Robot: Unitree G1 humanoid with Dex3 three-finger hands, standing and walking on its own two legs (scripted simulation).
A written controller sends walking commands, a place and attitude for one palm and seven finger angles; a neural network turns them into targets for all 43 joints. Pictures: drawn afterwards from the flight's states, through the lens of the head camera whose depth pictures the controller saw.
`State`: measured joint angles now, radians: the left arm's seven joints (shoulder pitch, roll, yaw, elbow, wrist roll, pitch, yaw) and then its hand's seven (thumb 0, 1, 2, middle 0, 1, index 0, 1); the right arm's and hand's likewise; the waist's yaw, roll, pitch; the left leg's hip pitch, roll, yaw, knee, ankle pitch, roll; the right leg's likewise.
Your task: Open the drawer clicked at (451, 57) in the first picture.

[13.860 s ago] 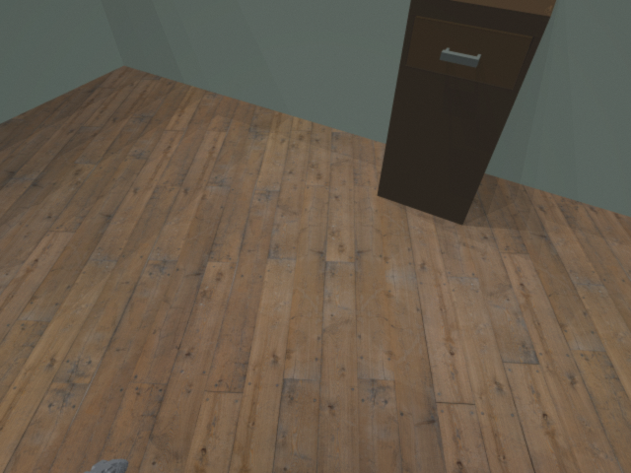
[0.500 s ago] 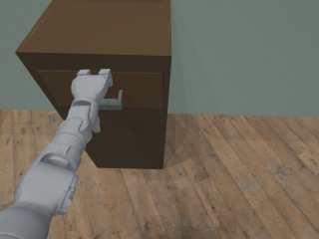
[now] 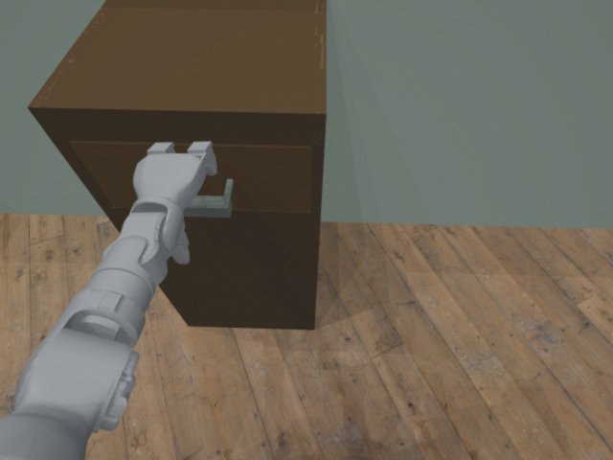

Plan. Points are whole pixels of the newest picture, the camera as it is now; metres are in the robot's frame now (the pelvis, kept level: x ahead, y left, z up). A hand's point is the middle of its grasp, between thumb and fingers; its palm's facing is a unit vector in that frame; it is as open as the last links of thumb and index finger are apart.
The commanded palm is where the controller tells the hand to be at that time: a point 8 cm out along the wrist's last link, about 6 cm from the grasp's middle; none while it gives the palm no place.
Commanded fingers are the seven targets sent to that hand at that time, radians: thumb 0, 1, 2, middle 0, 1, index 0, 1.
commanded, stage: lower the fingers behind the handle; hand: left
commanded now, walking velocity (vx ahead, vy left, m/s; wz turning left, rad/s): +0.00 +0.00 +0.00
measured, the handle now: (196, 195) +0.53 +0.17 -0.01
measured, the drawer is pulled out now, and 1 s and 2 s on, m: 0.00 0.00 0.00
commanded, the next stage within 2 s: lift the fingers back up to retry in 1.64 s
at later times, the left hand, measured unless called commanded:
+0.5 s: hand (183, 215) +0.47 +0.17 +0.02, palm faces -0.03 -0.03 -1.00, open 13.8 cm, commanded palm +0.45 +0.17 +0.07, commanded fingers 0.00 -0.50 0.30 -0.30 -1.20 -0.30 -1.20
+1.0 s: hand (199, 223) +0.46 +0.15 +0.00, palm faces -0.02 -0.01 -1.00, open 13.8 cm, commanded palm +0.45 +0.16 +0.04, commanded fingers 0.00 -0.50 0.30 -0.30 -1.20 -0.30 -1.20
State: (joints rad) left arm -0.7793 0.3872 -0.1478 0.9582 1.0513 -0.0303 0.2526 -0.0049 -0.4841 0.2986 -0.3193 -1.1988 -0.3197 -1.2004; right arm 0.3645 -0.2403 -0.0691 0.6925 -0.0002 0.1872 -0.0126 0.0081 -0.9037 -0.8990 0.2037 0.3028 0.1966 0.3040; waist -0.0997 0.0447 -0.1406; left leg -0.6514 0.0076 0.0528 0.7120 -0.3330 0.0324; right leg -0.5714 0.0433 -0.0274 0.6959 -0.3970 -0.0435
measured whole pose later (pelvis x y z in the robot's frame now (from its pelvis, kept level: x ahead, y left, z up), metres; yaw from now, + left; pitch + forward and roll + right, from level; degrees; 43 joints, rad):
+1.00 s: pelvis -0.02 +0.01 -0.02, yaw -1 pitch +20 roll -1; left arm -0.85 0.33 -0.13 1.12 1.12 0.04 0.42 0.00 -0.48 0.30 -0.31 -1.19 -0.31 -1.22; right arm 0.35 -0.23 -0.06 0.70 -0.02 0.16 -0.01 0.01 -0.90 -0.90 0.20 0.30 0.20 0.30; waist -0.14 0.05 -0.18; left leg -0.84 0.02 0.06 0.87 -0.37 0.04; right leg -0.76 0.05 -0.03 0.85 -0.43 -0.04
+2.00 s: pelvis -0.02 +0.02 -0.03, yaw -1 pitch +21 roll -3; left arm -0.84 0.37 -0.15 1.03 1.09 0.00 0.39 0.00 -0.48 0.30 -0.31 -1.20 -0.31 -1.19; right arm 0.39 -0.23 -0.06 0.71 -0.03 0.15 -0.01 0.01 -0.90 -0.90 0.20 0.30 0.20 0.30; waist -0.14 0.06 -0.17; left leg -0.91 0.01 0.04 0.93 -0.39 0.06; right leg -0.82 0.04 -0.04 0.89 -0.44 -0.02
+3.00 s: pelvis +0.00 -0.01 +0.00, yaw +0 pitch +15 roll +0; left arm -0.78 0.40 -0.13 0.95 1.04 -0.02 0.21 0.00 -0.48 0.30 -0.32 -1.20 -0.32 -1.20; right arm 0.34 -0.24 -0.06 0.68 0.01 0.19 -0.03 0.01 -0.90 -0.90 0.20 0.30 0.20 0.30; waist -0.10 0.05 -0.14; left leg -0.65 0.01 0.04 0.71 -0.33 0.02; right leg -0.57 0.05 -0.03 0.70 -0.40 -0.05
